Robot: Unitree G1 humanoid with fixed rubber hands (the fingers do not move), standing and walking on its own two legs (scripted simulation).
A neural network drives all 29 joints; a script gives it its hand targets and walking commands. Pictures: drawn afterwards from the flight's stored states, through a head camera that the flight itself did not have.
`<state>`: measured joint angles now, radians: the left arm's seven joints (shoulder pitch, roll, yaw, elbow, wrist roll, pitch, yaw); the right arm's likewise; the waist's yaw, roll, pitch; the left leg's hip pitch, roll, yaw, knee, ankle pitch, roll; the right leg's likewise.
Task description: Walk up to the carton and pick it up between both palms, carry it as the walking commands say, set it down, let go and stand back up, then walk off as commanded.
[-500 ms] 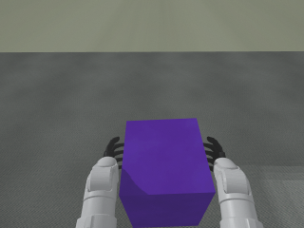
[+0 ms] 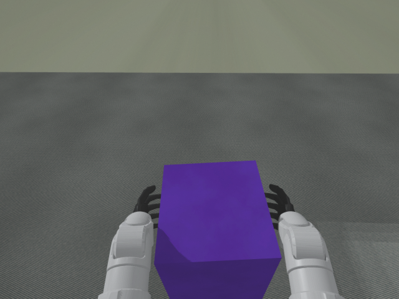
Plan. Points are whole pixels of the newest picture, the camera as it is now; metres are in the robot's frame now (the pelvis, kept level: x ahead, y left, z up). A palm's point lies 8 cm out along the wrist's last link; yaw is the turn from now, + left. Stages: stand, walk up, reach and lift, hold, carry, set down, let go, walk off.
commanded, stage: hold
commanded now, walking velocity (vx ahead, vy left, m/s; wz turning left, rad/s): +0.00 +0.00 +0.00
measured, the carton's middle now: (213, 236) +0.29 +0.00 -0.03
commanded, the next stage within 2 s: carry in 0.88 s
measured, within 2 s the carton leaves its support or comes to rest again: neither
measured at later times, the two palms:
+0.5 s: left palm (140, 217) +0.29 +0.15 +0.05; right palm (283, 219) +0.28 -0.14 +0.05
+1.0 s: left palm (145, 216) +0.29 +0.14 +0.05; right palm (288, 216) +0.29 -0.15 +0.05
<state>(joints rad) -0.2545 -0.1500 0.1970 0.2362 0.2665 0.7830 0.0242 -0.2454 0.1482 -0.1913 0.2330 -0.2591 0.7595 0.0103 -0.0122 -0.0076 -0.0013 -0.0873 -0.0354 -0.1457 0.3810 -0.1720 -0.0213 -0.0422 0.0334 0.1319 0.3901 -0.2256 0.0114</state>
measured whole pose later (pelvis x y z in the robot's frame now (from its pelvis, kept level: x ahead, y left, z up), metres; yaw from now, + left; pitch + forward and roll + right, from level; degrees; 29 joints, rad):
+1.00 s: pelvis +0.00 -0.01 -0.01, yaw -1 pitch +0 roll +0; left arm -0.24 -0.15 0.17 0.13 0.21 0.81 0.05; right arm -0.22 0.14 -0.15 0.12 -0.22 0.79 -0.02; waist 0.02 -0.01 -0.10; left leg -0.29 -0.02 -0.13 0.53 -0.24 -0.04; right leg -0.26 0.01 0.05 0.56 -0.29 0.01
